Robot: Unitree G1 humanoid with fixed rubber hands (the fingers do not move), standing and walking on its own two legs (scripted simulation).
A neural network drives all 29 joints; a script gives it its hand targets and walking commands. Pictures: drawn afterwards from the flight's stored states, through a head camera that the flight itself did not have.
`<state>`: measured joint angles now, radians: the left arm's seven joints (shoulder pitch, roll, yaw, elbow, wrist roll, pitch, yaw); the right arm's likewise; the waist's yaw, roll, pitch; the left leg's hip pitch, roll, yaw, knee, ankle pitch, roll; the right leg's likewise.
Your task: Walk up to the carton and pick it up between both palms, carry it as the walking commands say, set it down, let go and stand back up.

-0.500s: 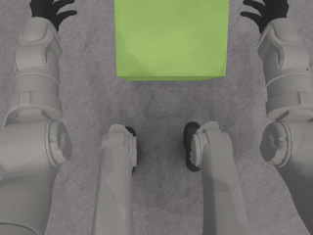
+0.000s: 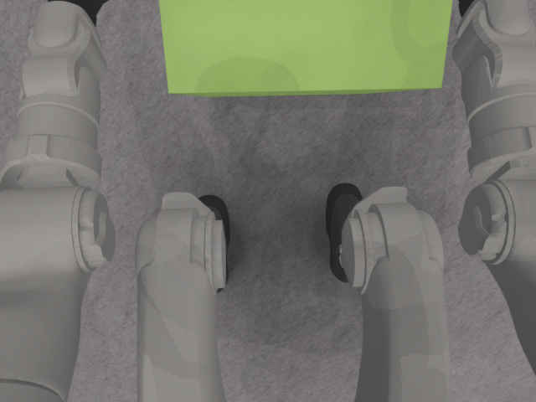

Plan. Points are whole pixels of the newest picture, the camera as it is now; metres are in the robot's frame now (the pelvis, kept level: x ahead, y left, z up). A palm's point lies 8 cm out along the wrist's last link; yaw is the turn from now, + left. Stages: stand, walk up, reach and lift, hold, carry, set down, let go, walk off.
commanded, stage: reach and lift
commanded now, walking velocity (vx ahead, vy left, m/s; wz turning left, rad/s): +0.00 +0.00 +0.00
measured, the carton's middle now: (293, 5) +0.54 -0.02 -0.26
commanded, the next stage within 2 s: none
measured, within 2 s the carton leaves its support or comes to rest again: leaves its support in 1.70 s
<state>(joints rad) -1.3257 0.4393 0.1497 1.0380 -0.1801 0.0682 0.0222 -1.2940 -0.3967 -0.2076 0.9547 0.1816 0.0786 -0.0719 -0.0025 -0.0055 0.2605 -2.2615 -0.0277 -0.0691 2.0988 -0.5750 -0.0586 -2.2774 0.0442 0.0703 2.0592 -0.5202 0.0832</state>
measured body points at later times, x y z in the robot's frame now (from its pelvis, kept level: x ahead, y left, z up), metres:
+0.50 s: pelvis +0.00 +0.00 -0.02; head +0.36 +0.00 +0.23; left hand +0.55 +0.22 -0.20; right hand +0.54 -0.20 -0.20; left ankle +0.10 +0.13 -0.36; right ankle +0.12 -0.14 -0.36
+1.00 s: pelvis -0.01 +0.00 -0.01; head +0.37 +0.01 +0.21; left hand +0.55 +0.19 -0.21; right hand +0.54 -0.19 -0.20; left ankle +0.10 +0.13 -0.36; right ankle +0.12 -0.14 -0.36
